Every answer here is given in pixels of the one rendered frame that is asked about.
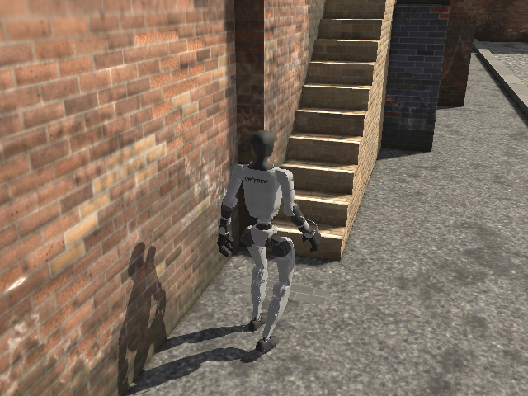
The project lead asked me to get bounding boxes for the robot right forearm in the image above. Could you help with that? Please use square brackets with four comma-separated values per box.
[291, 205, 315, 238]

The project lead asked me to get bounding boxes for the robot torso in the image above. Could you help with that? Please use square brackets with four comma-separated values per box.
[243, 161, 282, 248]

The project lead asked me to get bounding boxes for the robot left forearm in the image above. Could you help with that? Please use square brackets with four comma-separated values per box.
[219, 199, 233, 235]

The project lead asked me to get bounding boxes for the robot left shin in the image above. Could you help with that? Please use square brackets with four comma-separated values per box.
[251, 267, 267, 321]

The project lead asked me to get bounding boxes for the robot left upper arm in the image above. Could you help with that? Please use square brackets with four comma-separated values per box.
[223, 164, 248, 208]

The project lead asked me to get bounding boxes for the right robot hand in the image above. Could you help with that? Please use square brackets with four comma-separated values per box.
[302, 230, 321, 252]

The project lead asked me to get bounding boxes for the robot right upper arm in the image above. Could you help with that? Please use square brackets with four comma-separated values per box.
[276, 168, 297, 216]

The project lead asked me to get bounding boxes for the left robot hand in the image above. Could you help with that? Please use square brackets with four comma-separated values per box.
[217, 234, 237, 257]

